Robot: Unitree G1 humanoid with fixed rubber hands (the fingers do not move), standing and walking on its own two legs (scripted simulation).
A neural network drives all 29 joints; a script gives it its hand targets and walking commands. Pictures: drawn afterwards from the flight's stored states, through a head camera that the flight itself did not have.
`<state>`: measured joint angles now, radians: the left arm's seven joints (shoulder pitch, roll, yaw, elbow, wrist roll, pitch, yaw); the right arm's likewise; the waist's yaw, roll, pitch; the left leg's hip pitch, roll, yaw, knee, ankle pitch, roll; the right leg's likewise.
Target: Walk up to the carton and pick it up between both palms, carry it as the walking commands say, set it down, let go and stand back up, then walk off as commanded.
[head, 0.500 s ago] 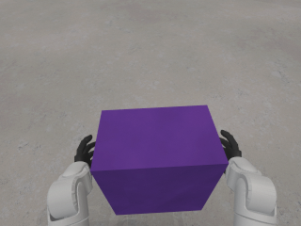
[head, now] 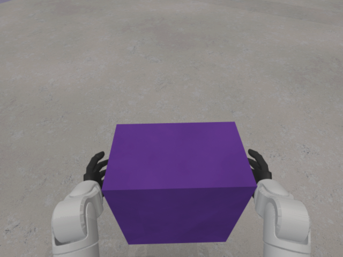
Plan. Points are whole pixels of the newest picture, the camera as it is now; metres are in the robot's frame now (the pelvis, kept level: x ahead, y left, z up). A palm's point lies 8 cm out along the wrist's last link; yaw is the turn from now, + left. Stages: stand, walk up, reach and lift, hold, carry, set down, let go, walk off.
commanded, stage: carry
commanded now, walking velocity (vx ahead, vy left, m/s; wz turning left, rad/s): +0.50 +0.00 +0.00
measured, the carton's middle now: (176, 188) +0.28 +0.00 +0.00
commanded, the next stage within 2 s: none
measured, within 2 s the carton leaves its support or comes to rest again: neither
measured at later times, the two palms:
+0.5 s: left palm (108, 88) +0.60 +0.21 +0.07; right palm (213, 74) +0.64 -0.13 +0.08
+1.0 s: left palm (120, 38) +0.96 +0.23 +0.08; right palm (197, 31) +1.00 -0.11 +0.08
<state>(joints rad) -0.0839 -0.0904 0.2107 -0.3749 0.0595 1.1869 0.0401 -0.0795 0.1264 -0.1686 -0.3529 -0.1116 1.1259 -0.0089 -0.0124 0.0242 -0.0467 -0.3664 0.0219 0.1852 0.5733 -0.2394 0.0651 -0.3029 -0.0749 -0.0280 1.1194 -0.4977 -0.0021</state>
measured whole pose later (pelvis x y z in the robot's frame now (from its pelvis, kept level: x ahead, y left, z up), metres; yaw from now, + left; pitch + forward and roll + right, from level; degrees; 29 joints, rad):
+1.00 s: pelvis +0.72 +0.04 +0.01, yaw +3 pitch +6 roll +0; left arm -0.04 -0.13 0.15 -0.48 0.10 1.21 0.08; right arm -0.13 0.06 -0.20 -0.37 -0.04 1.17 0.00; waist 0.02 0.00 -0.05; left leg -0.56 0.06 0.09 0.77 -0.39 -0.01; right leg -0.05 -0.04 -0.14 0.33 -0.37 0.01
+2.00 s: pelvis +1.16 +0.09 +0.00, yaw +4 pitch +5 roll -1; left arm -0.03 -0.13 0.15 -0.38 0.09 1.13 0.05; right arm -0.07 0.09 -0.19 -0.36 -0.07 1.10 0.00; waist 0.00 0.05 -0.09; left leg -0.35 0.04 0.06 0.95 -0.54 -0.01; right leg -0.22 -0.03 -0.19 0.52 -0.38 -0.03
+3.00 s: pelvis +1.20 +0.13 +0.00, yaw +1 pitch +4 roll -1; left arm -0.07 -0.12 0.16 -0.13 0.14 0.95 0.04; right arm -0.10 0.08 -0.20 -0.10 -0.12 0.91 0.01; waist 0.00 0.03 -0.12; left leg -0.35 0.02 0.12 0.58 -0.29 0.05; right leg -0.18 -0.07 -0.10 0.51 -0.39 0.04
